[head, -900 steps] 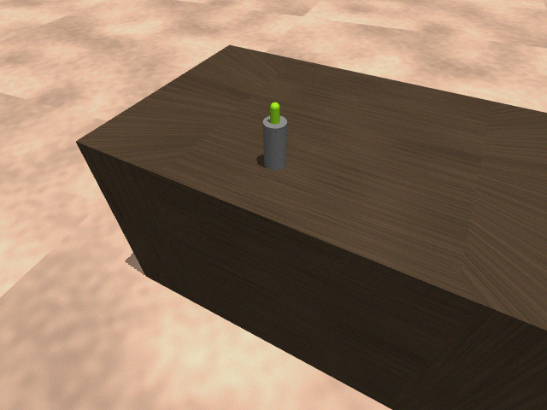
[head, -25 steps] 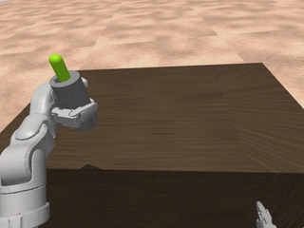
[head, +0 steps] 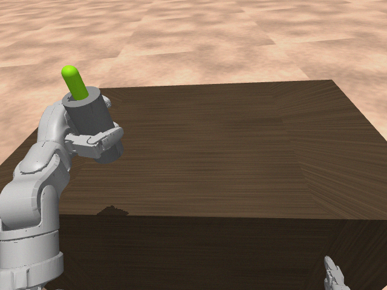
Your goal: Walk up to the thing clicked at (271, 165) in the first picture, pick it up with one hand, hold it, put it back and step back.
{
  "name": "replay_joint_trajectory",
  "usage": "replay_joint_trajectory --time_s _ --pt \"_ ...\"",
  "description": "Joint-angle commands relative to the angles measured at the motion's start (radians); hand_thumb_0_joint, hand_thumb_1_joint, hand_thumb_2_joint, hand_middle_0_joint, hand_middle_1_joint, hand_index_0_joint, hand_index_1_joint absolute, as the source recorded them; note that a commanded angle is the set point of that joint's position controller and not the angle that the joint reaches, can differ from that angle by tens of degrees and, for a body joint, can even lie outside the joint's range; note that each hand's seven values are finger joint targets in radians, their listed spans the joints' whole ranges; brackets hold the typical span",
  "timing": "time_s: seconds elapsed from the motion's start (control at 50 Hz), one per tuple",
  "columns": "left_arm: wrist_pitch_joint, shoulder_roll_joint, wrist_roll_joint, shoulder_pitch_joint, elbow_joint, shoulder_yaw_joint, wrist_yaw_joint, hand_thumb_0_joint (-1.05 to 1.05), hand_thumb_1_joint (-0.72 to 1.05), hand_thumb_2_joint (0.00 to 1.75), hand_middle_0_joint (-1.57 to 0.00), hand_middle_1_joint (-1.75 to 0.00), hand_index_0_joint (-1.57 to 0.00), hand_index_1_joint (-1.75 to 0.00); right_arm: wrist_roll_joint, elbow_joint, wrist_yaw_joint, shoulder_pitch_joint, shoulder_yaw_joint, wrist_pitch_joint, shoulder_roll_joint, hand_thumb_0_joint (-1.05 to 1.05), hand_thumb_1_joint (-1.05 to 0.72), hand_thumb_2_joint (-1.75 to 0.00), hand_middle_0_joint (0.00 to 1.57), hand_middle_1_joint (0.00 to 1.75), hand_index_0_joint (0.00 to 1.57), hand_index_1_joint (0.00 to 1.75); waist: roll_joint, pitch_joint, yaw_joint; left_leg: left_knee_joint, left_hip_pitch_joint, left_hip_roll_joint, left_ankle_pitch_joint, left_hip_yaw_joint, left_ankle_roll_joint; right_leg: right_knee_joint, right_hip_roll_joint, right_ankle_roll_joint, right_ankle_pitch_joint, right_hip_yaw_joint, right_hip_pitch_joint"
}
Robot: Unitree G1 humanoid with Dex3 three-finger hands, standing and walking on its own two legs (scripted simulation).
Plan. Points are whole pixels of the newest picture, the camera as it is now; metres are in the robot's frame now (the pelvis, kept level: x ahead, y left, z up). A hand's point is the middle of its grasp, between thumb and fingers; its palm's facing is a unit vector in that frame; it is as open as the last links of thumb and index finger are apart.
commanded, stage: hold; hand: left
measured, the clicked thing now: (91, 116) +0.33 +0.17 +0.28
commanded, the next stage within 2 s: crouch in 0.28 s
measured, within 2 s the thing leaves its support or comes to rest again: neither
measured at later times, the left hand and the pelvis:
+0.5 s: hand (100, 126) +0.34 +0.17 +0.25, palm faces +0.10 -1.00 -0.02, open 8.5 cm; pelvis +0.00 +0.00 +0.00, yaw +0 degrees
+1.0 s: hand (124, 133) +0.43 +0.17 +0.17, palm faces +0.14 -0.99 +0.00, open 8.5 cm; pelvis -0.01 +0.00 -0.01, yaw -1 degrees
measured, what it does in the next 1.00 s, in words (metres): stands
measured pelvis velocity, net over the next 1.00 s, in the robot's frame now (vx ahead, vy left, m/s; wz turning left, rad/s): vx -0.01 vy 0.00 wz -0.02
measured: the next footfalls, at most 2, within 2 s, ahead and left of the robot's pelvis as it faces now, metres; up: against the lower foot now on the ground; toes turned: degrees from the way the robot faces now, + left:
none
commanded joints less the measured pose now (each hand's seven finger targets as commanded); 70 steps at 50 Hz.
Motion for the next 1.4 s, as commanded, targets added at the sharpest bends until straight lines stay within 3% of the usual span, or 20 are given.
replay_joint_trajectory --time_s 0.0,0.06,0.1,0.16,0.42,0.52,0.62,0.72,0.78,0.88,0.9,0.92,0.96,1.08,1.12,1.16,1.2,1.24,1.34,1.38 --pt "-0.097 0.218 -0.018 -0.474 -0.279 0.094 -0.005 0.00 0.21 1.30 -1.31 -1.45 -1.33 -1.46 0.001 -0.170 -0.013 -0.129 -0.056 -0.069 -0.121 0.00 0.54 -0.06 0.05 0.05 0.05 0.05 -0.050 -0.215 0.005 -0.086 0.140 -0.026 0.168 0.034 0.028 -0.120 0.040 -0.020 0.164 -0.070 -0.003" --pt "-0.086 0.224 -0.015 -0.481 -0.294 0.091 -0.005 0.00 0.22 1.30 -1.32 -1.46 -1.34 -1.46 0.000 -0.164 -0.014 -0.156 -0.060 -0.068 -0.129 0.00 0.53 -0.06 0.05 0.05 0.05 0.05 -0.046 -0.225 0.010 -0.085 0.140 -0.026 0.178 0.033 0.029 -0.120 0.040 -0.021 0.176 -0.069 0.002" --pt "-0.077 0.206 -0.020 -0.490 -0.294 0.078 -0.007 0.00 0.23 1.31 -1.31 -1.46 -1.33 -1.46 0.001 -0.158 -0.012 -0.147 -0.027 -0.067 -0.097 0.00 0.54 -0.06 0.05 0.05 0.05 0.05 -0.049 -0.216 0.009 -0.089 0.142 -0.027 0.172 0.032 0.030 -0.121 0.040 -0.020 0.170 -0.070 0.005" --pt "-0.062 0.200 -0.018 -0.465 -0.202 0.075 -0.011 0.00 0.23 1.30 -1.31 -1.46 -1.34 -1.46 0.000 -0.140 -0.013 -0.161 -0.042 -0.070 -0.113 0.00 0.54 -0.05 0.05 0.05 0.05 0.05 -0.067 -0.178 0.009 -0.094 0.118 -0.027 0.157 0.033 0.030 -0.127 0.040 -0.019 0.157 -0.070 -0.011" --pt "-0.076 0.223 -0.009 -0.530 -0.285 0.086 0.009 0.00 0.26 1.28 -1.33 -1.44 -1.35 -1.44 0.005 -0.136 -0.003 -0.110 -0.038 -0.067 -0.093 0.00 0.58 -0.04 0.05 0.05 0.05 0.05 -0.039 -0.218 0.006 -0.081 0.135 -0.035 0.179 0.042 0.033 -0.123 0.032 -0.018 0.188 -0.064 -0.010" --pt "-0.091 0.177 -0.001 -0.518 -0.143 0.051 0.014 0.00 0.27 1.29 -1.33 -1.44 -1.35 -1.45 -0.001 -0.146 -0.005 -0.132 -0.021 -0.069 -0.090 0.00 0.58 -0.04 0.05 0.05 0.05 0.05 -0.084 -0.193 -0.007 -0.090 0.116 -0.032 0.152 0.038 0.034 -0.123 0.033 -0.016 0.171 -0.062 -0.018" --pt "-0.163 0.165 0.021 -0.576 0.017 0.013 0.011 0.00 0.28 1.29 -1.33 -1.43 -1.34 -1.44 -0.011 -0.120 -0.013 -0.130 -0.006 -0.090 -0.087 0.00 0.59 -0.04 0.05 0.05 0.05 0.05 -0.087 -0.150 -0.027 -0.105 0.091 -0.027 0.077 0.033 0.034 -0.128 0.035 -0.019 0.112 -0.061 -0.066" --pt "-0.293 0.239 0.039 -0.766 0.093 0.031 0.028 0.00 0.30 1.26 -1.30 -1.40 -1.31 -1.41 -0.019 -0.116 -0.021 -0.125 -0.034 -0.118 -0.116 0.00 0.59 -0.04 0.05 0.05 0.05 0.05 -0.056 -0.246 -0.051 -0.078 0.121 -0.028 0.092 0.036 0.033 -0.109 0.027 -0.018 0.131 -0.048 -0.087" --pt "-0.359 0.238 0.046 -0.714 0.279 0.040 0.030 0.00 0.26 1.27 -1.29 -1.41 -1.31 -1.41 -0.020 -0.142 -0.021 -0.128 -0.017 -0.129 -0.103 0.00 0.58 -0.04 0.05 0.05 0.05 0.05 -0.090 -0.265 -0.055 -0.060 0.111 -0.025 0.113 0.033 0.034 -0.098 0.029 -0.014 0.149 -0.045 -0.079" --pt "-0.503 0.285 0.068 -0.800 0.338 0.047 0.037 0.00 0.29 1.33 -1.32 -1.46 -1.33 -1.46 -0.026 -0.183 -0.003 -0.106 -0.011 -0.129 -0.099 0.00 0.58 -0.04 0.05 0.05 0.05 0.05 -0.052 -0.353 -0.045 -0.036 0.101 -0.015 0.206 0.027 0.025 -0.060 0.036 -0.020 0.232 -0.050 -0.044" --pt "-0.524 0.287 0.069 -0.791 0.400 0.048 0.036 0.00 0.26 1.33 -1.33 -1.47 -1.35 -1.47 -0.024 -0.190 0.000 -0.130 -0.002 -0.125 -0.086 0.00 0.57 -0.05 0.05 0.05 0.05 0.05 -0.048 -0.324 -0.048 -0.031 0.071 -0.019 0.187 0.035 0.028 -0.062 0.033 -0.018 0.219 -0.043 -0.055" --pt "-0.546 0.306 0.070 -0.786 0.426 0.062 0.036 0.00 0.25 1.32 -1.33 -1.48 -1.35 -1.48 -0.026 -0.181 -0.001 -0.102 -0.036 -0.123 -0.123 0.00 0.57 -0.05 0.05 0.05 0.05 0.05 -0.054 -0.326 -0.059 -0.028 0.072 -0.017 0.191 0.035 0.030 -0.061 0.034 -0.017 0.226 -0.040 -0.066" --pt "-0.596 0.312 0.079 -0.797 0.491 0.059 0.032 0.00 0.23 1.33 -1.34 -1.49 -1.36 -1.49 -0.028 -0.190 0.006 -0.104 -0.003 -0.114 -0.089 0.00 0.57 -0.05 0.05 0.05 0.05 0.05 -0.040 -0.323 -0.058 -0.019 0.044 -0.016 0.185 0.042 0.031 -0.053 0.033 -0.017 0.223 -0.035 -0.072" --pt "-0.715 0.346 0.087 -0.857 0.600 0.060 0.025 0.00 0.24 1.34 -1.35 -1.49 -1.37 -1.49 -0.035 -0.226 0.013 -0.069 -0.030 -0.076 -0.131 0.00 0.57 -0.05 0.05 0.05 0.05 0.05 -0.031 -0.351 -0.088 -0.004 0.034 -0.003 0.184 0.038 0.032 -0.037 0.045 -0.023 0.229 -0.036 -0.101" --pt "-0.754 0.351 0.089 -0.910 0.589 0.053 0.023 0.00 0.24 1.33 -1.35 -1.48 -1.37 -1.48 -0.037 -0.251 0.017 -0.069 -0.008 -0.064 -0.107 0.00 0.57 -0.05 0.05 0.05 0.05 0.05 -0.011 -0.382 -0.091 0.008 0.035 -0.003 0.206 0.038 0.032 -0.027 0.044 -0.023 0.250 -0.035 -0.086" --pt "-0.777 0.369 0.088 -0.915 0.637 0.061 0.022 0.00 0.26 1.33 -1.36 -1.48 -1.38 -1.48 -0.037 -0.267 0.012 -0.076 -0.045 -0.046 -0.148 0.00 0.56 -0.05 0.05 0.05 0.05 0.05 -0.014 -0.386 -0.107 0.018 0.023 -0.003 0.214 0.039 0.035 -0.024 0.044 -0.023 0.267 -0.031 -0.094" --pt "-0.799 0.340 0.096 -0.927 0.667 0.039 0.016 0.00 0.26 1.34 -1.36 -1.49 -1.38 -1.49 -0.039 -0.276 0.017 -0.055 -0.006 -0.029 -0.108 0.00 0.56 -0.05 0.05 0.05 0.05 0.05 -0.012 -0.397 -0.118 0.024 0.029 0.003 0.216 0.035 0.037 -0.019 0.048 -0.026 0.263 -0.034 -0.116" --pt "-0.819 0.374 0.092 -0.909 0.732 0.066 0.017 0.00 0.25 1.33 -1.36 -1.49 -1.38 -1.49 -0.039 -0.288 0.013 -0.059 -0.032 -0.015 -0.141 0.00 0.56 -0.05 0.05 0.05 0.05 0.05 -0.014 -0.380 -0.114 0.024 0.022 0.007 0.199 0.030 0.035 -0.014 0.050 -0.030 0.236 -0.038 -0.135" --pt "-0.865 0.357 0.096 -0.952 0.767 0.042 0.004 0.00 0.27 1.33 -1.36 -1.47 -1.38 -1.47 -0.045 -0.330 0.020 -0.047 -0.017 0.019 -0.132 0.00 0.56 -0.05 0.05 0.05 0.05 0.05 0.030 -0.426 -0.135 0.052 0.049 0.017 0.255 0.026 0.031 0.006 0.056 -0.038 0.265 -0.038 -0.173" --pt "-0.879 0.400 0.099 -0.936 0.804 0.072 0.005 0.00 0.29 1.34 -1.37 -1.47 -1.38 -1.47 -0.049 -0.309 0.020 -0.027 -0.028 0.039 -0.140 0.00 0.56 -0.05 0.05 0.05 0.05 0.05 0.021 -0.424 -0.133 0.064 0.020 0.017 0.263 0.026 0.034 0.013 0.055 -0.036 0.277 -0.037 -0.171"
